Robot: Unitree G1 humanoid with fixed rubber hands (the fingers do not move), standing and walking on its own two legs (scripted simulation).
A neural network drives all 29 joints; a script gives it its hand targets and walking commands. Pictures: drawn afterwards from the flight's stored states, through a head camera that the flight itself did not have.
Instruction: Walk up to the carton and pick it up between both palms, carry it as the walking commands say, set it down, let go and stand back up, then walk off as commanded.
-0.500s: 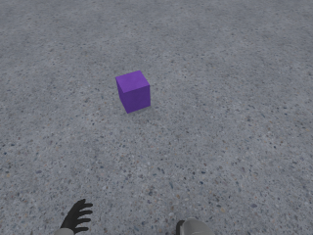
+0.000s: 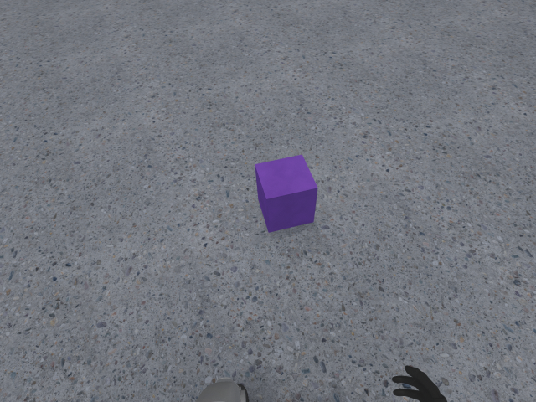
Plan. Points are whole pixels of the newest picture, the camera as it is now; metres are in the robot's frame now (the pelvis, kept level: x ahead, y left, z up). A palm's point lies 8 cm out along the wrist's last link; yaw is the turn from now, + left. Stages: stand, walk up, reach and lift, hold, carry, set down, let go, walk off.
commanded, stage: walk up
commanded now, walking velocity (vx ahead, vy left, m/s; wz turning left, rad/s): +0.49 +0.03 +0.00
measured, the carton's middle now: (285, 194) +1.03 +0.03 -0.66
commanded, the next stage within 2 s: none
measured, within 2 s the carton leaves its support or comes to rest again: neither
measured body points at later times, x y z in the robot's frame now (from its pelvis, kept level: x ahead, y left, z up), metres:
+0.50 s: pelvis +0.25 +0.03 +0.00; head +0.27 +0.05 +0.45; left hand +0.41 +0.25 -0.14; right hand +0.15 -0.20 -0.13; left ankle +0.14 +0.14 -0.74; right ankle +0.40 -0.13 -0.69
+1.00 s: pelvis +0.45 +0.02 +0.01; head +0.48 +0.00 +0.45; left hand +0.39 +0.27 -0.13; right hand +0.55 -0.21 -0.15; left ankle +0.55 +0.18 -0.70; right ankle +0.43 -0.11 -0.74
